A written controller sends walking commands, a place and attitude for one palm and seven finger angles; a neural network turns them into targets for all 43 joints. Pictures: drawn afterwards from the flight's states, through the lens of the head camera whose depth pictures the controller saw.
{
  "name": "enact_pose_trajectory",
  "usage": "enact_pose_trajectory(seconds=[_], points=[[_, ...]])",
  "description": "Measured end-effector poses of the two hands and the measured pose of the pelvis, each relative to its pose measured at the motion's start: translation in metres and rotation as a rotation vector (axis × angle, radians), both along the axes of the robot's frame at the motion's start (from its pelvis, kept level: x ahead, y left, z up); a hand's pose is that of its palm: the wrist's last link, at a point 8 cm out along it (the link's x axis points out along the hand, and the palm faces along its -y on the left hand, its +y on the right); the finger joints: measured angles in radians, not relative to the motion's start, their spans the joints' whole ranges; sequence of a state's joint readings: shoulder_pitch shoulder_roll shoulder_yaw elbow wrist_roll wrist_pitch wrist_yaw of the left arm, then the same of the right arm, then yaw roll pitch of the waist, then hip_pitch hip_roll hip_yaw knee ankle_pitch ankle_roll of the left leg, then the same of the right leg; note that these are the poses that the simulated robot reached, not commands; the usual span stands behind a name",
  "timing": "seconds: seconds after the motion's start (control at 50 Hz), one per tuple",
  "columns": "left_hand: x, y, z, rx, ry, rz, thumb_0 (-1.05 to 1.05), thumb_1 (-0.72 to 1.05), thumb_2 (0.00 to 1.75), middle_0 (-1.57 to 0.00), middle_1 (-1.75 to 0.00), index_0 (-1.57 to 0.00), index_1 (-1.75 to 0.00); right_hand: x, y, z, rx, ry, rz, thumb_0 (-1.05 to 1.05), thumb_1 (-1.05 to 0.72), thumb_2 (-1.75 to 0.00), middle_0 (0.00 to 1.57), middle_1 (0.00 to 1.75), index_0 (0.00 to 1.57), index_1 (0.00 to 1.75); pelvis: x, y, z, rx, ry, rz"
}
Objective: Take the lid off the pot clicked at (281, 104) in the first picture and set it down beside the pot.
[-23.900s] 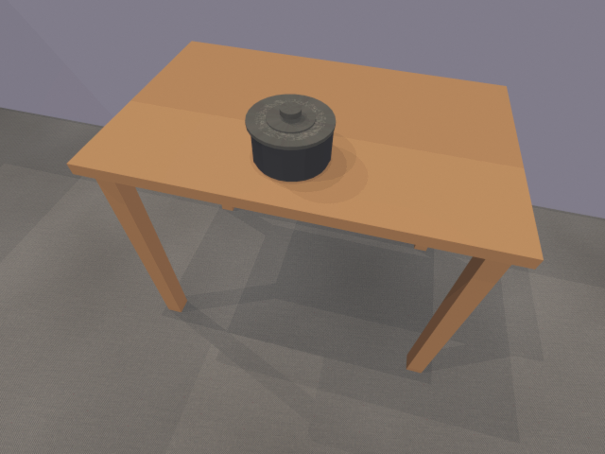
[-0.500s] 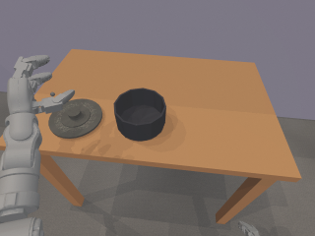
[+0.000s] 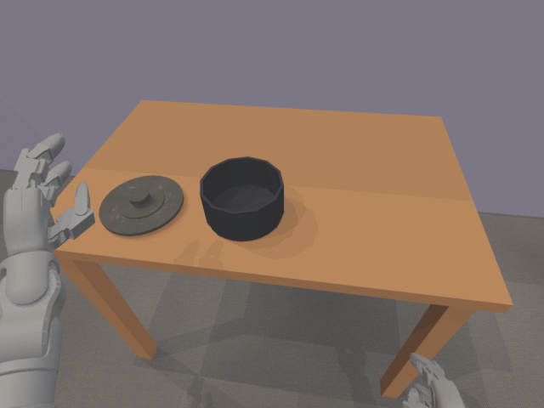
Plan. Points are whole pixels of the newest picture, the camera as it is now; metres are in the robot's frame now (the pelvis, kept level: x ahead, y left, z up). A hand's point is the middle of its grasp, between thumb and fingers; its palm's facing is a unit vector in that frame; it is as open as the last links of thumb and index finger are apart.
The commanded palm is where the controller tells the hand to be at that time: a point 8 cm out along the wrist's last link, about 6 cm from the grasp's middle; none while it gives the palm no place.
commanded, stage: draw the hand back to the body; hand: left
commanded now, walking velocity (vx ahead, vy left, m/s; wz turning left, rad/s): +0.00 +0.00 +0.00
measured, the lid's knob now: (139, 196) +0.54 +0.35 -0.03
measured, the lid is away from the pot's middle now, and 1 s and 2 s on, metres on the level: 0.24 0.24 0.24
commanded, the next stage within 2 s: step back with the hand held close in 0.86 s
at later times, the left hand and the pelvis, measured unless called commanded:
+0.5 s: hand (61, 272) +0.22 +0.26 +0.17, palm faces +0.41 -0.85 -0.33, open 7.4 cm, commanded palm +0.16 +0.29 +0.17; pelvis -0.01 +0.01 +0.00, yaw +0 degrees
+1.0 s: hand (34, 306) +0.18 +0.26 +0.17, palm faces +0.40 -0.83 -0.38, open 7.4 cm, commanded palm +0.13 +0.30 +0.17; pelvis +0.00 +0.02 +0.00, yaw +0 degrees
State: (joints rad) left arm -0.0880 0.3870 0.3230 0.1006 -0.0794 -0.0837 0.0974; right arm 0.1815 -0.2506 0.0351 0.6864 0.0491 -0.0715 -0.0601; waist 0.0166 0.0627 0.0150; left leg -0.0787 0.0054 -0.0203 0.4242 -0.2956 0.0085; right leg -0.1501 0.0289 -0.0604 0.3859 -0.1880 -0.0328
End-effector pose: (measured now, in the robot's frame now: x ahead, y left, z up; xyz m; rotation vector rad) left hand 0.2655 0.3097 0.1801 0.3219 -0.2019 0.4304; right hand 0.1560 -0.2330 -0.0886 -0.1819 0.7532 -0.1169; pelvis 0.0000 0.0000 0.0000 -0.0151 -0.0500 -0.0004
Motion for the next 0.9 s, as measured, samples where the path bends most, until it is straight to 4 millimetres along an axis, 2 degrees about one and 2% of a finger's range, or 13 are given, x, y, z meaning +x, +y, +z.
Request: enact_pose_trajectory(seconds=[0.24, 0.72, 0.9], points=[[-0.046, -0.008, -0.001, 0.016, -0.014, 0.002, 0.02, 0.87, 0.89, -0.21, -0.32, -0.21, -0.32, 0.008, 0.014, 0.006, 0.019, -0.066, 0.044, 0.02, -0.91, -0.90, 0.20, 0.29, 0.20, 0.30, -0.008, 0.001, 0.001, 0.001, -0.024, 0.001], [-0.123, -0.016, -0.003, 0.105, 0.046, -0.039, 0.02, 0.89, 0.90, -0.21, -0.31, -0.21, -0.31, 0.019, 0.032, 0.017, 0.006, -0.139, 0.071, 0.02, -0.91, -0.90, 0.20, 0.29, 0.20, 0.30, -0.003, 0.015, -0.001, -0.006, -0.034, -0.004], [-0.130, -0.010, -0.003, 0.109, 0.046, -0.020, 0.02, 0.89, 0.90, -0.21, -0.31, -0.21, -0.31, 0.025, 0.044, 0.019, 0.004, -0.149, 0.091, 0.02, -0.91, -0.90, 0.20, 0.29, 0.20, 0.30, -0.003, 0.022, -0.002, -0.009, -0.036, 0.001]])
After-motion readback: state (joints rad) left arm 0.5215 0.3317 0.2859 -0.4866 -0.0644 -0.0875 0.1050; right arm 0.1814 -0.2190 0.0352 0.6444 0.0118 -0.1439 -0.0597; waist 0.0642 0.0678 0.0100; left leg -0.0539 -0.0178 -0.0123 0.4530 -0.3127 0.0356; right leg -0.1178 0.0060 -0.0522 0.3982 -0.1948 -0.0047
